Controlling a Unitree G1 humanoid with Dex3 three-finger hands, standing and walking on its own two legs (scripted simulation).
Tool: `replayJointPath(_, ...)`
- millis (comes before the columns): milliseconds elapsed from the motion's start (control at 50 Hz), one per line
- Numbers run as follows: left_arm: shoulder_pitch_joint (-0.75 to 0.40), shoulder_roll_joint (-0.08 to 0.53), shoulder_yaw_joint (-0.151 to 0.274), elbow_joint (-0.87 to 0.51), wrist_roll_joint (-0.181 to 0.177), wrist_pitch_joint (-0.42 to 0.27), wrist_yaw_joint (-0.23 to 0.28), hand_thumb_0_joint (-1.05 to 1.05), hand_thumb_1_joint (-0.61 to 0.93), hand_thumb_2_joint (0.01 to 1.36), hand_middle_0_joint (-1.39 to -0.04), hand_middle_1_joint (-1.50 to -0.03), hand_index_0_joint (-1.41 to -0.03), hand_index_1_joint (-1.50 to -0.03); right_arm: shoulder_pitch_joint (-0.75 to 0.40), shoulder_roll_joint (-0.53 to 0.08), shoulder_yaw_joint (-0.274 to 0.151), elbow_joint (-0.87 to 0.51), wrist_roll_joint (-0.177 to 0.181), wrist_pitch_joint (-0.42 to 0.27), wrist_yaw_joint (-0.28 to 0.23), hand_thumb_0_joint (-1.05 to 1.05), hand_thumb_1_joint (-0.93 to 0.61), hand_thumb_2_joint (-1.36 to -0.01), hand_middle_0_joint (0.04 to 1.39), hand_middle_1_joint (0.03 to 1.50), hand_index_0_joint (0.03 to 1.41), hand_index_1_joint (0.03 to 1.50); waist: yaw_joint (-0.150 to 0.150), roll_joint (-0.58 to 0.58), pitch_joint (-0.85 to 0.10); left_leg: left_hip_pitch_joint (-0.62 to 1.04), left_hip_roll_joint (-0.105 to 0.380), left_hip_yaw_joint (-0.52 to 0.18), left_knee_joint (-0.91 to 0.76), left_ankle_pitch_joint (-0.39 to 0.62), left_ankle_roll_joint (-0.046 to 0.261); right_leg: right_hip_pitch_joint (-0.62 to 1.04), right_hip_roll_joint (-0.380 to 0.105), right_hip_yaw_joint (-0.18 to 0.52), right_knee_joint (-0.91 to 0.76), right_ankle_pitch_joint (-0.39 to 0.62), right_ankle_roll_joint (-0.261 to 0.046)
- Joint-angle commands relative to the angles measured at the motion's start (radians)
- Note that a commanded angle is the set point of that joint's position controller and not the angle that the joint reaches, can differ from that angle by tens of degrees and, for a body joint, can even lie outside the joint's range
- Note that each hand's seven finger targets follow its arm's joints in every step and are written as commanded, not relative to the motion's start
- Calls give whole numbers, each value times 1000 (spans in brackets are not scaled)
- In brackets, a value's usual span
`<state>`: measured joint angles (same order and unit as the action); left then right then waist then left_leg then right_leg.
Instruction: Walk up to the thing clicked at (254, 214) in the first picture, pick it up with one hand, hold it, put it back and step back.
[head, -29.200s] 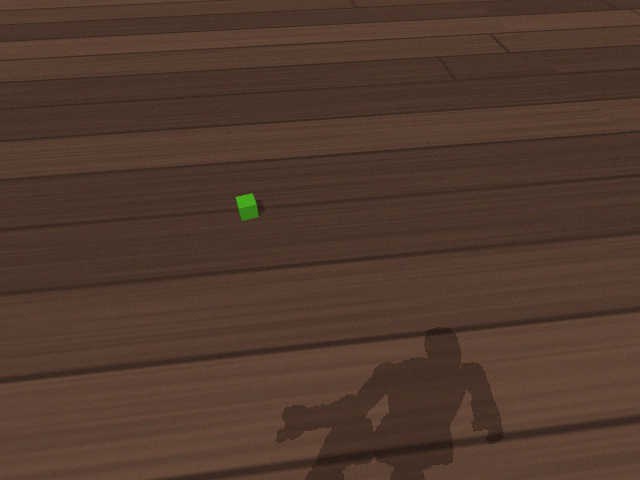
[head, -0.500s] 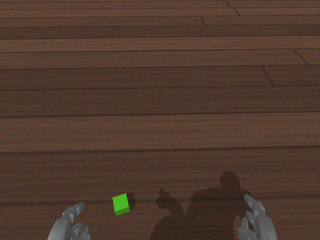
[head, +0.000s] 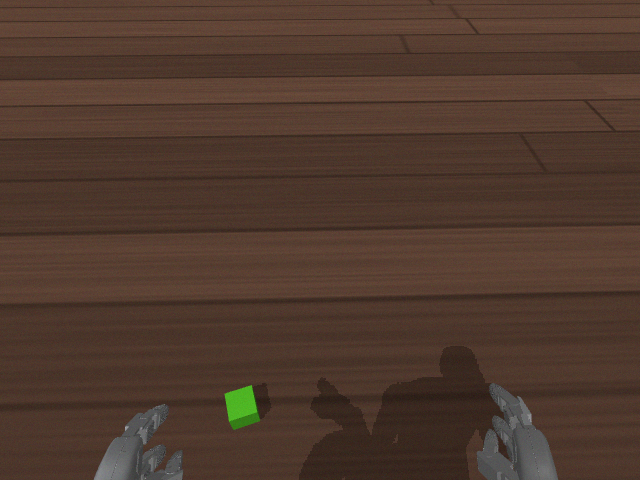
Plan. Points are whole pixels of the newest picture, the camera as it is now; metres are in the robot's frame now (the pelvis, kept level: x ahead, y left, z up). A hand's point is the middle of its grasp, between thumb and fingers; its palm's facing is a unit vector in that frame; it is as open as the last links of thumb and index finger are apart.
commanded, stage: home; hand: left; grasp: from above
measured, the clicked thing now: (242, 407) +0.44 +0.22 -0.68
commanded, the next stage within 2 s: stand in 0.90 s
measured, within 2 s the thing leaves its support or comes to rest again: neither
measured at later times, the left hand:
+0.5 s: hand (178, 471) +0.17 +0.18 -0.05, palm faces +0.04 -0.98 -0.20, open 7.8 cm
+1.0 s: hand (174, 475) +0.16 +0.18 -0.05, palm faces +0.04 -0.98 -0.20, open 7.4 cm
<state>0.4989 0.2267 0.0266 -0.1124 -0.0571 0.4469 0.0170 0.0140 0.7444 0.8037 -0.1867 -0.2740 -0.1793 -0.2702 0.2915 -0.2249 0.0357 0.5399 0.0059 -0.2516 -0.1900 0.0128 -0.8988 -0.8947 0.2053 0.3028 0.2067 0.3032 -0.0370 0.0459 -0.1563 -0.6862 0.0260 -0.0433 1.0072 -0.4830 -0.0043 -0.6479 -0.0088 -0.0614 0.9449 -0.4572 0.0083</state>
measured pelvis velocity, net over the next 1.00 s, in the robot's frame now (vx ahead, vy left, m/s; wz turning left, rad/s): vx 0.00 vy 0.00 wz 0.00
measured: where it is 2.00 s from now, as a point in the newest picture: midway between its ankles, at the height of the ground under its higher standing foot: outside the picture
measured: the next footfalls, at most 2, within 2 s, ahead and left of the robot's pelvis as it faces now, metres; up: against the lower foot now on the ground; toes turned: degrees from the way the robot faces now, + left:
none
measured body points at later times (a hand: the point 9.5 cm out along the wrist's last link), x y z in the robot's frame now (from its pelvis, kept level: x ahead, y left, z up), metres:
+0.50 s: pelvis +0.01 +0.00 +0.00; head +0.02 +0.00 +0.45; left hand +0.16 +0.23 -0.03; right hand +0.16 -0.25 -0.06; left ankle +0.01 +0.12 -0.68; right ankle +0.01 -0.13 -0.68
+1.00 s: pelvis +0.00 +0.00 +0.00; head +0.01 +0.00 +0.45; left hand +0.16 +0.23 -0.03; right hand +0.16 -0.25 -0.06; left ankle +0.01 +0.12 -0.68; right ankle +0.01 -0.13 -0.68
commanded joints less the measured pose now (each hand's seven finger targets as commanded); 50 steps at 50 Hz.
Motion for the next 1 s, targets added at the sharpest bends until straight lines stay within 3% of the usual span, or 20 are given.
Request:
replayJointPath(0, -37, 111, 64, -202, 8, -56, 6, 0, 729, 800, -182, -270, -182, -270, -70, -129, -58, -156, 2, -60, -8, 0, -900, -900, 200, 300, 200, 300, 2, 17, -53, 81, -13, -23, -203, 116, 14, 26, 33, -12, -150, 95, -11)
replayJointPath(180, -15, 100, 58, -185, 3, -57, 7, 0, 775, 827, -187, -278, -187, -278, -65, -122, -56, -158, 1, -61, -10, 0, -900, -900, 200, 300, 200, 300, -3, -26, -75, 75, -23, 3, -159, 187, 22, 52, 27, -1, -157, 158, -9)
replayJointPath(220, -28, 114, 73, -205, 4, -61, 8, 0, 766, 822, -186, -276, -186, -276, -61, -123, -59, -157, 1, -59, -11, 0, -900, -900, 200, 300, 200, 300, -3, -21, -86, 81, -23, 4, -154, 206, 22, 59, 26, 1, -155, 177, -8)
replayJointPath(240, -16, 104, 60, -195, 5, -58, 6, 0, 807, 846, -190, -283, -190, -283, -60, -123, -58, -155, 2, -59, -11, 0, -900, -900, 200, 300, 200, 300, -2, -14, -83, 86, -24, 5, -154, 212, 21, 57, 25, 2, -154, 183, -9)
replayJointPath(260, -19, 114, 73, -199, 6, -60, 8, 0, 872, 883, -197, -294, -197, -294, -57, -123, -59, -154, 0, -58, -11, 0, -900, -900, 200, 300, 200, 300, -2, -14, -91, 83, -24, 5, -152, 214, 21, 60, 25, 2, -155, 184, -10)
replayJointPath(300, -17, 108, 63, -193, 7, -58, 6, 0, 772, 825, -186, -277, -186, -277, -59, -124, -57, -152, 0, -59, -10, 0, -900, -900, 200, 300, 200, 300, -4, -12, -75, 83, -21, -3, -166, 200, 20, 51, 29, -3, -150, 170, -11)
replayJointPath(320, -14, 93, 55, -179, 9, -54, 6, 0, 852, 878, -196, -292, -196, -292, -65, -116, -55, -157, 1, -57, -10, 0, -900, -900, 200, 300, 200, 300, -2, -8, -71, 77, -25, 5, -156, 195, 21, 47, 25, 1, -159, 168, -9)
replayJointPath(340, -22, 122, 80, -202, 5, -56, 7, 0, 833, 860, -193, -287, -193, -287, -57, -124, -60, -156, 1, -57, -11, 0, -900, -900, 200, 300, 200, 300, -4, -11, -88, 88, -24, 4, -156, 209, 22, 58, 26, 1, -158, 180, -8)
replayJointPath(380, -16, 96, 58, -188, 8, -53, 6, 0, 856, 874, -195, -291, -195, -291, -59, -117, -56, -159, 1, -57, -11, 0, -900, -900, 200, 300, 200, 300, -7, -21, -73, 79, -27, 7, -154, 198, 23, 52, 24, 3, -162, 177, -7)
replayJointPath(400, -37, 111, 70, -209, 5, -57, 7, 0, 882, 889, -198, -296, -198, -296, -65, -119, -57, -155, 1, -56, -11, 0, -900, -900, 200, 300, 200, 300, 1, -20, -59, 69, -26, 8, -156, 182, 23, 50, 23, 4, -168, 160, -7)
replayJointPath(560, -13, 111, 65, -200, 5, -56, 8, 0, 899, 899, -200, -299, -200, -299, -56, -126, -63, -156, 0, -53, -9, 0, -900, -900, 200, 300, 200, 300, -5, 13, -99, 102, -21, 1, -161, 236, 16, 58, 29, -2, -142, 200, -13)
replayJointPath(700, -32, 120, 76, -207, 3, -61, 9, 0, 899, 899, -200, -299, -200, -299, -65, -122, -60, -162, 2, -52, -9, 0, -900, -900, 200, 300, 200, 300, -3, -20, -68, 74, -26, 10, -152, 187, 24, 52, 24, 5, -165, 167, -6)
replayJointPath(760, -10, 103, 57, -195, 5, -55, 7, 0, 899, 899, -200, -299, -200, -299, -61, -122, -61, -160, 1, -53, -9, 0, -900, -900, 200, 300, 200, 300, -7, -13, -88, 88, -25, 6, -149, 222, 22, 64, 24, 2, -154, 200, -8)
replayJointPath(820, -11, 120, 77, -201, 7, -54, 11, 0, 900, 900, -200, -300, -200, -299, -60, -121, -61, -163, 2, -48, -10, 0, -900, -900, 200, 300, 200, 299, 2, -21, -90, 78, -28, 8, -149, 206, 24, 67, 23, 4, -165, 183, -7)
replayJointPath(880, -20, 110, 61, -207, 9, -53, 10, 0, 897, 898, -200, -298, -199, -298, -60, -121, -59, -164, 1, -51, -9, 0, -900, -900, 200, 300, 200, 300, -10, 1, -77, 87, -23, 1, -166, 189, 21, 52, 27, -3, -154, 167, -10)
replayJointPath(960, -21, 109, 59, -209, 7, -54, 11, 0, 897, 898, -200, -299, -200, -299, -62, -120, -58, -161, 3, -47, -8, 0, -900, -900, 200, 300, 200, 300, -3, 8, -70, 83, -20, -5, -166, 203, 18, 54, 29, -6, -150, 175, -12)
replayJointPath(980, -315, 189, 63, 142, 125, -262, 49, 0, 900, 900, -200, -302, -200, -301, -126, -227, -97, 84, -118, 65, 52, 0, -902, -899, 199, 299, 199, 299, 71, -60, 150, 108, 17, -48, -246, 403, 63, 235, -52, 72, -186, 189, -43)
